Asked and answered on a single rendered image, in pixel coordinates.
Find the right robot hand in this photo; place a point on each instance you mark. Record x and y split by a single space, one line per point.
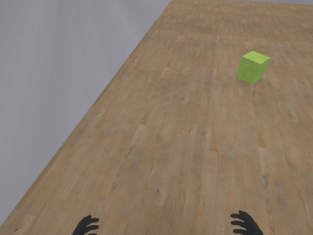
249 224

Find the left robot hand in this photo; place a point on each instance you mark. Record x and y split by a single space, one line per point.
81 228

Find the carton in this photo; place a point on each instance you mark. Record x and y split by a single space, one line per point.
252 67

